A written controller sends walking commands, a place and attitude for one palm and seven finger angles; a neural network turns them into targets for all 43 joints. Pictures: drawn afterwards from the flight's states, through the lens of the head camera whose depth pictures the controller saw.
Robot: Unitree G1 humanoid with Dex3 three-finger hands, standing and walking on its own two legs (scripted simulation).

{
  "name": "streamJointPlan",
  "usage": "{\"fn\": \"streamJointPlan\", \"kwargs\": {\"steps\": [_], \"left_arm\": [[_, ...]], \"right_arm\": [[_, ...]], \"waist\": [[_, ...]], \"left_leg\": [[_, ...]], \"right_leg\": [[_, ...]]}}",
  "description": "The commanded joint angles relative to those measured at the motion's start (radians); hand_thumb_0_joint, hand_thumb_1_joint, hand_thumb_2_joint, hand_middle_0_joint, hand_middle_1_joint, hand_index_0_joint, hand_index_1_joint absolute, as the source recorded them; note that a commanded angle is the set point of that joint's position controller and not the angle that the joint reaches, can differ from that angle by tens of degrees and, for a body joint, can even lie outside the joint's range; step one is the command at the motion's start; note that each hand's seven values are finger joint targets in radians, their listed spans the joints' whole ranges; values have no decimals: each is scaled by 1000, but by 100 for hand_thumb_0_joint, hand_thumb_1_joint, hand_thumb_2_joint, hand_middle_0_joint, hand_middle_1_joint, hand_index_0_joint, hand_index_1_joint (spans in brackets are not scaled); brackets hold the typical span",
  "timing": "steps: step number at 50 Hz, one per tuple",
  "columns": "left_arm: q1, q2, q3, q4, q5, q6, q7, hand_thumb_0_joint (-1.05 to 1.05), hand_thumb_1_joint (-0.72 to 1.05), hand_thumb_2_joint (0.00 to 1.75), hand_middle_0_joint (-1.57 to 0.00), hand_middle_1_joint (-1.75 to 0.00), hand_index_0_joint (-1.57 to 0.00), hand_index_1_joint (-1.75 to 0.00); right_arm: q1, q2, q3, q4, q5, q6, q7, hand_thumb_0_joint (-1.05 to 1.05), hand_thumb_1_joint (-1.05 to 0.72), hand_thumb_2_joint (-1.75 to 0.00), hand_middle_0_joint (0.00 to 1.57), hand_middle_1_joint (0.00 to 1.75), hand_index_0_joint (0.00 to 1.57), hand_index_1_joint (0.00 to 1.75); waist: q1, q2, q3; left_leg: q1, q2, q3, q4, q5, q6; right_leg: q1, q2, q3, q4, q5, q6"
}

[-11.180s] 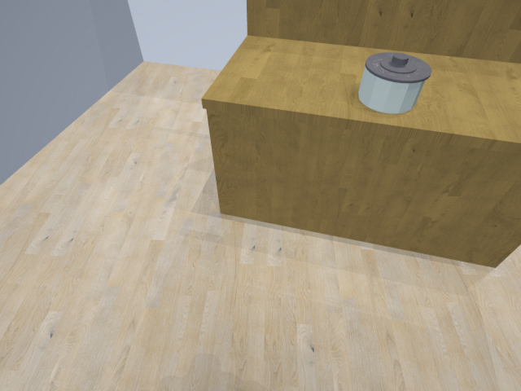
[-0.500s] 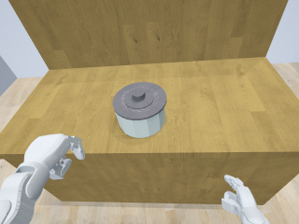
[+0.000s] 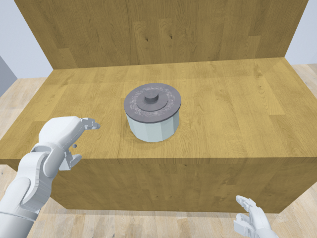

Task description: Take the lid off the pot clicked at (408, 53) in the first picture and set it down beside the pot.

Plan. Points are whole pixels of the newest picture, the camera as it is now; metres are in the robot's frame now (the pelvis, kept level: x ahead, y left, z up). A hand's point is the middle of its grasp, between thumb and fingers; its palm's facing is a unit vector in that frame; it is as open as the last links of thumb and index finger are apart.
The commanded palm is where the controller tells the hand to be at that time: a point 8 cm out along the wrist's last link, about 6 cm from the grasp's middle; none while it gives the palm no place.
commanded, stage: move the open hand above the knob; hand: left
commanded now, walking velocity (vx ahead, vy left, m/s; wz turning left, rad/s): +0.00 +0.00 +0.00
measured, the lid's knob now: (151, 95) +0.56 +0.10 +0.04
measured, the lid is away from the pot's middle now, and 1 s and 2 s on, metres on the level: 0.00 0.00 0.00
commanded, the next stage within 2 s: none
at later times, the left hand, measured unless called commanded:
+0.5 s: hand (101, 126) +0.36 +0.20 +0.10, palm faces -0.22 -0.08 -0.97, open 10.3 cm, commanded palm +0.35 +0.20 +0.17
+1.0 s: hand (121, 109) +0.43 +0.16 +0.10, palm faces -0.23 -0.11 -0.97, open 10.3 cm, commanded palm +0.42 +0.16 +0.17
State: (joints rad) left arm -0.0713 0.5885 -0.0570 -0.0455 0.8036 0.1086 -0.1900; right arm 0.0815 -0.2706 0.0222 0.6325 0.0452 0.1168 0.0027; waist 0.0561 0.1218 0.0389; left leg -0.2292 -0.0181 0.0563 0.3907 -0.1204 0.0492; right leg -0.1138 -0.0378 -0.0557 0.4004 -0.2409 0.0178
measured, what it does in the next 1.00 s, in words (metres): stands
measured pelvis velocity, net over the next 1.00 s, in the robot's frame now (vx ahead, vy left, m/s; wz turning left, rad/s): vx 0.04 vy -0.02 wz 0.00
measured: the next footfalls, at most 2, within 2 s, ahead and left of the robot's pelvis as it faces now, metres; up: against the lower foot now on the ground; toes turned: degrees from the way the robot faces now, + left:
none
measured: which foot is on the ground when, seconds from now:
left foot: down 0.00-1.00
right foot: down 0.00-1.00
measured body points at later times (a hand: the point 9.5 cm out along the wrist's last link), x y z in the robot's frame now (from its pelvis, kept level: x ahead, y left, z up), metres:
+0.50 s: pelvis +0.02 -0.01 +0.00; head +0.04 -0.06 +0.45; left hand +0.37 +0.20 +0.15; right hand +0.22 -0.24 -0.11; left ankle +0.06 +0.09 -0.74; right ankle -0.01 -0.13 -0.74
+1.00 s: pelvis +0.04 -0.02 +0.00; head +0.07 -0.07 +0.44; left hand +0.43 +0.16 +0.15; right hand +0.22 -0.26 -0.13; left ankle +0.06 +0.09 -0.74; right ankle -0.01 -0.13 -0.74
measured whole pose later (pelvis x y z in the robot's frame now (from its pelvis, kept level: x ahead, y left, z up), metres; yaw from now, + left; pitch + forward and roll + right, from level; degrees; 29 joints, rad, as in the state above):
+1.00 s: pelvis +0.04 -0.02 +0.00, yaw +0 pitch +3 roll +1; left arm -0.52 0.48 -0.24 0.26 0.82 0.31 -0.27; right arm 0.09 -0.30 0.01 0.62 0.08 0.16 0.03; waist 0.00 0.10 0.01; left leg -0.31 -0.01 0.05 0.47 -0.21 0.02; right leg -0.20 -0.03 -0.06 0.49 -0.34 0.00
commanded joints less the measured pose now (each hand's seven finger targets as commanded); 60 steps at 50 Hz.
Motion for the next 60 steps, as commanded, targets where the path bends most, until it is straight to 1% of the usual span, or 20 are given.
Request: {"fn": "streamJointPlan", "kwargs": {"steps": [1,3,6,7,10,17,21,24,27,29,31,33,38,42,47,50,52,55,58,60], "left_arm": [[-304,172,113,-132,4,35,17,0,-32,142,-82,-8,-82,-8],[-348,184,94,-171,0,28,6,0,-32,143,-82,-8,-82,-8],[-398,281,165,-189,6,35,0,0,-32,144,-82,-8,-82,-8],[-453,242,115,-172,9,42,-9,0,-32,144,-82,-8,-82,-8],[-485,260,133,-33,20,73,-15,0,-32,144,-82,-8,-82,-8],[-525,117,-12,-101,10,94,-64,0,-32,144,-82,-8,-82,-8],[-623,296,132,11,52,103,-48,0,-32,144,-82,-8,-82,-8],[-708,222,64,59,50,104,-39,0,-32,144,-82,-8,-82,-8],[-700,133,-3,-25,26,109,-44,0,-32,144,-82,-8,-82,-8],[-615,129,2,49,19,117,-50,0,-32,144,-82,-8,-82,-8],[-626,130,4,151,33,136,-56,0,-32,144,-82,-8,-82,-8],[-713,172,20,133,44,140,-54,0,-32,144,-82,-8,-82,-8],[-790,200,44,-29,34,121,-45,0,-32,144,-82,-8,-82,-8],[-713,166,34,208,39,144,-36,0,-32,144,-82,-8,-82,-8],[-888,40,-105,59,39,183,-44,0,-32,144,-82,-8,-82,-8],[-936,150,-22,73,51,179,-40,0,-32,144,-82,-8,-82,-8],[-967,165,-13,166,64,177,-34,0,-32,144,-82,-8,-82,-8],[-969,83,-68,291,63,191,-24,0,-32,144,-82,-8,-82,-8],[-1029,-8,-137,223,54,204,-26,0,-32,144,-82,-8,-82,-8],[-1058,-36,-168,282,60,215,-27,0,-32,144,-82,-8,-82,-8]], "right_arm": [[-191,-114,-39,-191,10,-44,5,0,-90,-90,20,30,20,30],[-179,-114,-43,-188,5,-49,0,0,-90,-90,20,30,20,30],[-184,-120,-43,-188,-1,-62,-5,0,-90,-90,20,30,20,30],[-178,-112,-34,-178,0,-62,-9,0,-90,-90,20,30,20,30],[-152,-128,-38,-153,7,-40,-15,0,-90,-90,20,30,20,30],[-168,-114,-40,-190,9,-44,8,0,-90,-90,20,30,20,30],[-144,-134,-35,-162,11,-29,-3,0,-90,-90,20,30,20,30],[-141,-121,-28,-154,16,-22,-9,0,-90,-90,20,30,20,30],[-140,-112,-39,-179,12,-36,4,0,-90,-90,20,30,20,30],[-126,-120,-40,-177,14,-32,14,0,-90,-90,20,30,20,30],[-116,-128,-39,-164,23,-20,16,0,-90,-90,20,30,20,30],[-116,-134,-37,-163,27,-10,12,0,-90,-90,20,30,20,30],[-121,-118,-44,-180,14,-27,13,0,-90,-90,20,30,20,30],[-88,-130,-34,-149,29,-9,20,0,-90,-90,20,30,20,30],[-122,-123,-50,-169,30,4,29,0,-90,-90,20,30,20,30],[-104,-127,-48,-157,26,-1,20,0,-90,-90,20,30,20,30],[-85,-128,-39,-134,29,3,13,0,-90,-90,20,30,20,30],[-72,-124,-37,-116,38,12,15,0,-90,-90,20,30,20,30],[-92,-117,-49,-132,34,16,29,0,-90,-90,20,30,20,30],[-84,-119,-48,-124,36,22,33,0,-90,-90,20,30,20,30]], "waist": [[-11,-56,-161],[-10,-51,-229],[-7,-29,-296],[-15,-26,-296],[-21,-78,-215],[-33,-78,-306],[-26,-110,-266],[-33,-97,-287],[-33,-59,-397],[-34,-87,-375],[-46,-146,-299],[-44,-163,-297],[-33,-88,-466],[-42,-170,-332],[-70,-108,-417],[-65,-108,-477],[-70,-136,-432],[-74,-147,-381],[-77,-103,-463],[-91,-108,-448]], "left_leg": [[154,22,-100,-65,-40,-13],[192,21,-101,-62,-23,-9],[209,14,-109,-37,29,-6],[209,10,-104,-37,37,-6],[167,7,-95,-35,8,-6],[220,-7,-87,3,121,-2],[162,-10,-82,4,72,-1],[160,-14,-75,6,84,0],[234,-17,-71,42,197,8],[213,-19,-66,52,218,4],[155,-18,-55,51,168,4],[138,-20,-50,47,152,7],[233,-25,-64,92,325,18],[127,-20,-43,78,246,7],[199,-22,-44,102,275,17],[227,-25,-59,116,318,19],[183,-24,-52,109,278,16],[156,-18,-54,97,235,10],[212,-17,-58,113,289,11],[212,-15,-66,115,291,8]], "right_leg": [[-110,50,11,-69,13,-50],[-92,41,10,-69,23,-44],[-55,45,24,-49,74,-50],[-61,39,14,-49,75,-46],[-100,44,9,-61,57,-45],[-66,44,6,-28,183,-44],[-71,48,20,-29,158,-47],[-76,40,15,-18,168,-44],[-47,38,18,7,280,-47],[-49,40,15,14,322,-43],[-78,44,16,7,308,-41],[-70,37,20,9,311,-37],[-3,32,29,54,473,-39],[-50,35,16,49,438,-34],[-76,33,19,55,453,-36],[-54,38,23,69,479,-36],[-64,40,20,66,461,-36],[-117,42,3,64,391,-39],[-115,39,2,75,407,-44],[-145,46,-6,76,386,-45]]}}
